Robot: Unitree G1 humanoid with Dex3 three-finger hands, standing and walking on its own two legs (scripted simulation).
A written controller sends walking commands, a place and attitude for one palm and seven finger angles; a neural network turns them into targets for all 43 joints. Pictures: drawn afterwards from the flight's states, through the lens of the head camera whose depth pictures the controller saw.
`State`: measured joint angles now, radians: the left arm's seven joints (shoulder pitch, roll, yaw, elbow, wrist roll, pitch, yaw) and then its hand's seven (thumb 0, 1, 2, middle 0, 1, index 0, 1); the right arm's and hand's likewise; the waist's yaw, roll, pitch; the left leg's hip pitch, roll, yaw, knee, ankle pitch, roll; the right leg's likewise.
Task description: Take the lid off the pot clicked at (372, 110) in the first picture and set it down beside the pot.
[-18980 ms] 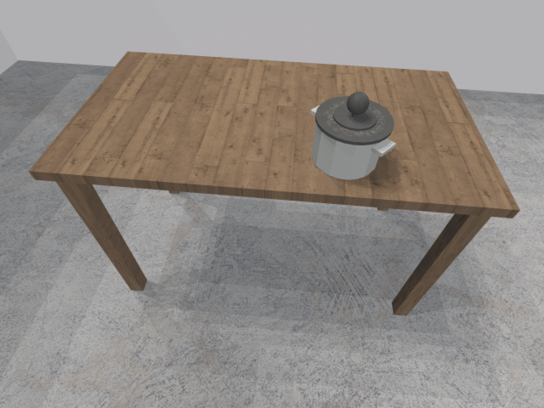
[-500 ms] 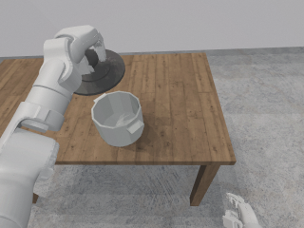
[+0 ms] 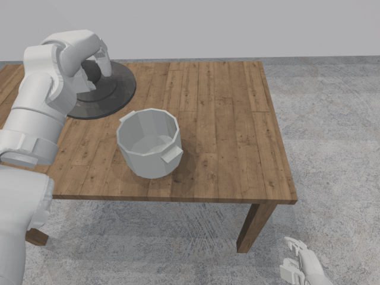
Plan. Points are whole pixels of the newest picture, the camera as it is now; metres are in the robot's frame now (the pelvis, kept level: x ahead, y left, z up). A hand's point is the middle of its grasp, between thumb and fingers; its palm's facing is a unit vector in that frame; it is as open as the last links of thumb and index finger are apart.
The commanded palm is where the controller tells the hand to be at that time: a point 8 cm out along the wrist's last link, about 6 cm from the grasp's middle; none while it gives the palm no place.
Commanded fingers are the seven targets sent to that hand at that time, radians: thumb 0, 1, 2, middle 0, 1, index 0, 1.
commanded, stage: move the lid sideways beside the pot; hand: left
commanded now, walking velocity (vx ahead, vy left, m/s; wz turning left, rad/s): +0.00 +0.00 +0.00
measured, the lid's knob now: (88, 72) +0.48 +0.23 +0.20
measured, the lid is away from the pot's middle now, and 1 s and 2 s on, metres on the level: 0.09 0.21 0.24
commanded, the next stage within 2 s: lower the lid onto the table in 1.30 s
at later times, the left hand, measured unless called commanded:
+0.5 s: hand (53, 75) +0.45 +0.28 +0.22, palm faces -0.24 -0.06 -0.97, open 7.2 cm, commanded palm +0.43 +0.29 +0.29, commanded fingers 0.00 0.66 1.01 -0.83 -1.01 -0.88 -1.02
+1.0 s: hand (20, 80) +0.43 +0.34 +0.22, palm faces -0.24 -0.08 -0.97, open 7.2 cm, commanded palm +0.42 +0.34 +0.29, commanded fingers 0.00 0.66 1.01 -0.83 -1.01 -0.88 -1.02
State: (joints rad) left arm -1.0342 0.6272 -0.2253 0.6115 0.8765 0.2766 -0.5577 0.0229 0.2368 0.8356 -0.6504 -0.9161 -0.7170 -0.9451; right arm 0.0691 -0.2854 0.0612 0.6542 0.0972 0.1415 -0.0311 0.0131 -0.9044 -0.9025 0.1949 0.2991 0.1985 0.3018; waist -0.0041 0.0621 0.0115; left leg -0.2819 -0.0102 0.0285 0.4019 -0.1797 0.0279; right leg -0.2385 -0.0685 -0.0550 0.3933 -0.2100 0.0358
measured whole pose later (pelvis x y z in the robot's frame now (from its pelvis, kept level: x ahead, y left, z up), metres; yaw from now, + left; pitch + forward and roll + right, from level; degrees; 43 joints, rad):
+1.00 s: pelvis +0.00 +0.01 +0.00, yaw +1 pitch +4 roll -1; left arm -0.99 0.85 -0.05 0.69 0.89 0.09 -0.58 0.03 0.24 0.83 -0.65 -0.92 -0.72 -0.95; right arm 0.14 -0.30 0.05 0.66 0.11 0.16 -0.04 0.01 -0.90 -0.90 0.20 0.30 0.20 0.30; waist -0.01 0.05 0.03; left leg -0.31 -0.02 0.02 0.43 -0.19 0.04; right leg -0.24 -0.07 -0.07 0.36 -0.20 0.04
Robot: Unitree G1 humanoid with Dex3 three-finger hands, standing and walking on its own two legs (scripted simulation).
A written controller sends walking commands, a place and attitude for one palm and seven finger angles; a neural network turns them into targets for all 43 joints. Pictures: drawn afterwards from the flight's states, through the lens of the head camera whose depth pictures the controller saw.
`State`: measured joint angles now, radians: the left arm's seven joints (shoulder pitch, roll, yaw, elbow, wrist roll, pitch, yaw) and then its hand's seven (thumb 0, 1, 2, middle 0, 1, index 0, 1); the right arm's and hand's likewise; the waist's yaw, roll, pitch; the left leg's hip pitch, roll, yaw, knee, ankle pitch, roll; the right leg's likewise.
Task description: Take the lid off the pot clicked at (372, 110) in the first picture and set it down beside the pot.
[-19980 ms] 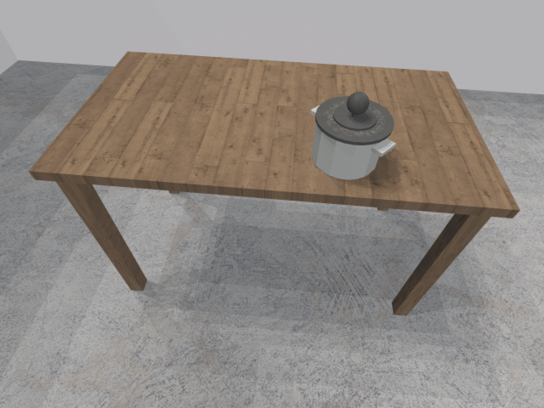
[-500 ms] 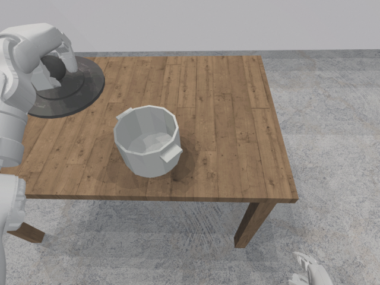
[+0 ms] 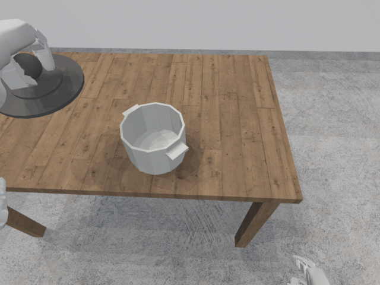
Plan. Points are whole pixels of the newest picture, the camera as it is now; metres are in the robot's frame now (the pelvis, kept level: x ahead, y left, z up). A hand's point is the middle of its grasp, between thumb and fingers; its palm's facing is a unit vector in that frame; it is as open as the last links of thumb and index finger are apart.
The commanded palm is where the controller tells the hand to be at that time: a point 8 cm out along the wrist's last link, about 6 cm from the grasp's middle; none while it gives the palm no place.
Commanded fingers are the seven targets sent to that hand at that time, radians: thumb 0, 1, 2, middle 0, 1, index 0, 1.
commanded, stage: move the lid sideways beside the pot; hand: left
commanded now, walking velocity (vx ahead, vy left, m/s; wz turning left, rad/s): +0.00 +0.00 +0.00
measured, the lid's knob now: (27, 66) +0.46 +0.33 +0.21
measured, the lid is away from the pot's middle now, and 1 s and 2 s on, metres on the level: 0.21 0.24 0.24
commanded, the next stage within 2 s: lower the lid onto the table in 0.30 s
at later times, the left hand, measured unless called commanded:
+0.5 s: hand (11, 72) +0.42 +0.34 +0.22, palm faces -0.25 -0.09 -0.96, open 7.2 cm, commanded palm +0.42 +0.34 +0.28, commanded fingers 0.00 0.66 1.01 -0.83 -1.01 -0.88 -1.02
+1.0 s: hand (19, 94) +0.42 +0.35 +0.17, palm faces -0.35 -0.10 -0.93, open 7.1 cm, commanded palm +0.44 +0.35 +0.25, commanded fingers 0.00 0.66 1.01 -0.83 -1.01 -0.88 -1.02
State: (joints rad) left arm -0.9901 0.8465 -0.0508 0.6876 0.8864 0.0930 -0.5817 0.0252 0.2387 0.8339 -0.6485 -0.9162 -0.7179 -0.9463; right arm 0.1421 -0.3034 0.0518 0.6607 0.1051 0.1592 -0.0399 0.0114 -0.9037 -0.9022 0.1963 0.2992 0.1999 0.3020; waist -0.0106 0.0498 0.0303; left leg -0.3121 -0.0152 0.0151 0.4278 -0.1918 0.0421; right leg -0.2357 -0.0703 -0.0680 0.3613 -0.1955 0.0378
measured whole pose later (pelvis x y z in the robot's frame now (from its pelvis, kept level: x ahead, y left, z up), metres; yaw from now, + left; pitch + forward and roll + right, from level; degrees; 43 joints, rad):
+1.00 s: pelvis +0.00 +0.00 +0.00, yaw +0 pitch +5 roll -2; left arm -0.96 0.89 -0.02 0.83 0.89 -0.05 -0.56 0.03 0.24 0.83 -0.64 -0.92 -0.72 -0.95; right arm 0.20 -0.31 0.04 0.69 0.10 0.15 -0.06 0.01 -0.90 -0.90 0.20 0.30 0.20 0.30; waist -0.02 0.03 0.04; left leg -0.35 0.00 0.01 0.48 -0.22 0.05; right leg -0.25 -0.06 -0.07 0.37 -0.20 0.04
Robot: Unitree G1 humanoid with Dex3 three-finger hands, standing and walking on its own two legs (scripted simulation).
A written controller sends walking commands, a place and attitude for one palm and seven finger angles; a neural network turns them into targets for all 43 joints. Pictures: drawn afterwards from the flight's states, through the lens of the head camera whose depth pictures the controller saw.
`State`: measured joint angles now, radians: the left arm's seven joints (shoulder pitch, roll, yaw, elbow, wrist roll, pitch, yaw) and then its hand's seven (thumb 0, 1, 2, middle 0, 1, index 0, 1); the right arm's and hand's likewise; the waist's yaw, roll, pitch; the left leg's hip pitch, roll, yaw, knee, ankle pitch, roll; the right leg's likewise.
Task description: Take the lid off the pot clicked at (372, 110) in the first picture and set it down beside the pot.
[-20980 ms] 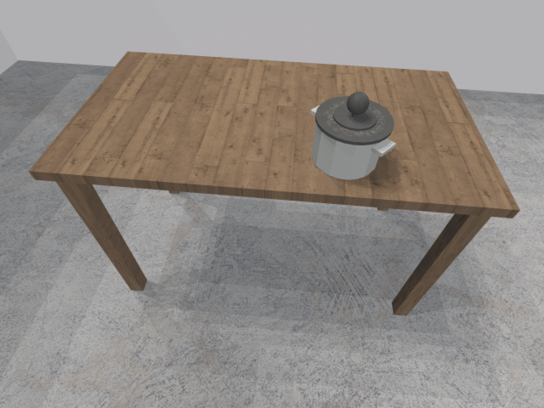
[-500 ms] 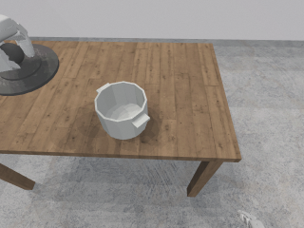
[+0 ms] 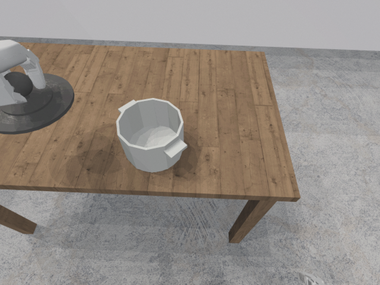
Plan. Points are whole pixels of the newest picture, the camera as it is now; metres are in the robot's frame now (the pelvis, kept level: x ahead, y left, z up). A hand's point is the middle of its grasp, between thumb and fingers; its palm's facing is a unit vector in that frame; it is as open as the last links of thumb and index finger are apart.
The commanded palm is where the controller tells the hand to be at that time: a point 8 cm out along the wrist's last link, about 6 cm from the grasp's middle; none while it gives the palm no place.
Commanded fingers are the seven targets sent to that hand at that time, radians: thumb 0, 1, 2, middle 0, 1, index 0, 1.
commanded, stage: lower the lid onto the table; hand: left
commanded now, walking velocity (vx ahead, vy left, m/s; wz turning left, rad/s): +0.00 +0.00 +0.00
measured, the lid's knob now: (17, 84) +0.45 +0.36 +0.16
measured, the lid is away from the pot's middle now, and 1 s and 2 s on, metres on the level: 0.24 0.24 0.24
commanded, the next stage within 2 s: none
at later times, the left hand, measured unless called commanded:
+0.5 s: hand (20, 99) +0.42 +0.35 +0.14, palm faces -0.39 -0.12 -0.91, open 7.1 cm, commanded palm +0.44 +0.35 +0.22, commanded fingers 0.00 0.66 1.01 -0.83 -1.01 -0.88 -1.02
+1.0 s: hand (31, 110) +0.42 +0.35 +0.11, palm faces -0.43 -0.09 -0.90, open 7.1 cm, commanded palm +0.45 +0.35 +0.18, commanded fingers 0.00 0.66 1.01 -0.83 -1.01 -0.88 -1.02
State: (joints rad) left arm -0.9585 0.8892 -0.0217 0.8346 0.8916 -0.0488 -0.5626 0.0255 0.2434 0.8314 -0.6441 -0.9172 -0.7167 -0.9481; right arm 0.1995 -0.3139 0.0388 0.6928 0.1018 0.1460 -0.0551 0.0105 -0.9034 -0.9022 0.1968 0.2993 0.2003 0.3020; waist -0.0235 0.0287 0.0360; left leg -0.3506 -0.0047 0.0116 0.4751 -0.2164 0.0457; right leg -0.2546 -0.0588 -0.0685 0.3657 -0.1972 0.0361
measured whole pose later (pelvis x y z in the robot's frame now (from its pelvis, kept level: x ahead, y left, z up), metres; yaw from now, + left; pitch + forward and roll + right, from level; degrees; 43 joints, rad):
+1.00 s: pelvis +0.00 +0.02 +0.00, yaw -1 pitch +8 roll -2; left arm -0.87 0.84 -0.01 0.89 0.91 -0.16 -0.48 0.03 0.25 0.83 -0.64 -0.92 -0.71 -0.95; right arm 0.24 -0.30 0.03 0.70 0.09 0.14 -0.05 0.01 -0.90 -0.90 0.20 0.30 0.20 0.30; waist -0.04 0.01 0.01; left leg -0.41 -0.02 0.03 0.51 -0.23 0.07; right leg -0.32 -0.07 -0.05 0.38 -0.20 0.02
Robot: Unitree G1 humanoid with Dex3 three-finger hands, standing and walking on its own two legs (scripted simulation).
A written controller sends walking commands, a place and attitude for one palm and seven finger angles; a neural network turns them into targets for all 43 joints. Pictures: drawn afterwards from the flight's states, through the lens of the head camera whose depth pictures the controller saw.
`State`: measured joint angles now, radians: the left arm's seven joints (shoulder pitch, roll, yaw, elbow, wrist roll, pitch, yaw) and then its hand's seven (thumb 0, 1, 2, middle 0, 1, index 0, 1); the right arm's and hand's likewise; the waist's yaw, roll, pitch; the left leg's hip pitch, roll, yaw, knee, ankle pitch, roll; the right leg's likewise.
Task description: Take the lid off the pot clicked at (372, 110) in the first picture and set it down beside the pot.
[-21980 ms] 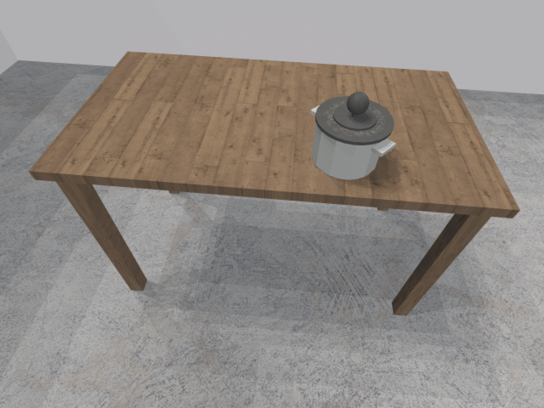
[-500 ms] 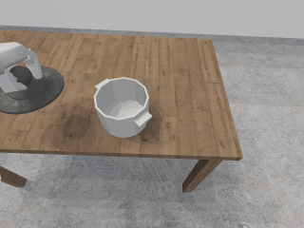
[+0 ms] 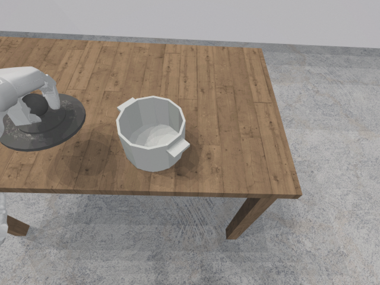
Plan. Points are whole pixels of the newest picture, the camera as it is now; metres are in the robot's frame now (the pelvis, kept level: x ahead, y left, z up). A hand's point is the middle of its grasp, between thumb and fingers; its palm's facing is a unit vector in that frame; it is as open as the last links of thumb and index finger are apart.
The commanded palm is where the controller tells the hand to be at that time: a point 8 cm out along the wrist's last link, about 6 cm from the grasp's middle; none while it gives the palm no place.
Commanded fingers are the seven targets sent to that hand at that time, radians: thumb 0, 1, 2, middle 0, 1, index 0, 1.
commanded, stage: lower the lid onto the table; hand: left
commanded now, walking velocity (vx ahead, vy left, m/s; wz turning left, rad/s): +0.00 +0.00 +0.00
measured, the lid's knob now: (34, 105) +0.45 +0.34 +0.10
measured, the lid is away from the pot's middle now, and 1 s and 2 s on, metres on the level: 0.24 0.24 0.24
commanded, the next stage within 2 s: none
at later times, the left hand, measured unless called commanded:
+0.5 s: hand (38, 118) +0.42 +0.33 +0.09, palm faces -0.45 -0.12 -0.88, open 7.1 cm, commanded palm +0.45 +0.34 +0.15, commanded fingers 0.00 0.66 1.01 -0.83 -1.01 -0.88 -1.02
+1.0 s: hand (40, 128) +0.42 +0.34 +0.05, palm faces -0.50 -0.13 -0.86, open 7.1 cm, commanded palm +0.47 +0.35 +0.11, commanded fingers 0.00 0.66 1.01 -0.83 -1.01 -0.88 -1.02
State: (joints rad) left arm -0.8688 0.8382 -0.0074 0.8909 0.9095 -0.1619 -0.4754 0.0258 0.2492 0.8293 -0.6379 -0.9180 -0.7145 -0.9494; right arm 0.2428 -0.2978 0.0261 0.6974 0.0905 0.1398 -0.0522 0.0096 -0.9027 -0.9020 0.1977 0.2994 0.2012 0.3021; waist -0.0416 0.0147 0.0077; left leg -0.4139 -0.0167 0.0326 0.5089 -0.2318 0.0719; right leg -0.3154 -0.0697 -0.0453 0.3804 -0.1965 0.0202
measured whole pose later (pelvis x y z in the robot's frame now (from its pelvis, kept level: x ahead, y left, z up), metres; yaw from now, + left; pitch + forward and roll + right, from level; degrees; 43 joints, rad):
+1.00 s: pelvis +0.00 -0.01 -0.01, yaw -1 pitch +11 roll -3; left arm -0.82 0.88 0.05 1.04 0.95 -0.24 -0.40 0.03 0.25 0.83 -0.63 -0.92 -0.71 -0.95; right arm 0.29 -0.31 0.02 0.73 0.09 0.12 -0.09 0.01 -0.90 -0.90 0.20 0.30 0.20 0.30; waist -0.08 0.00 -0.02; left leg -0.53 0.01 0.04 0.62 -0.28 0.06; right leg -0.44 -0.04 -0.03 0.48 -0.24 0.04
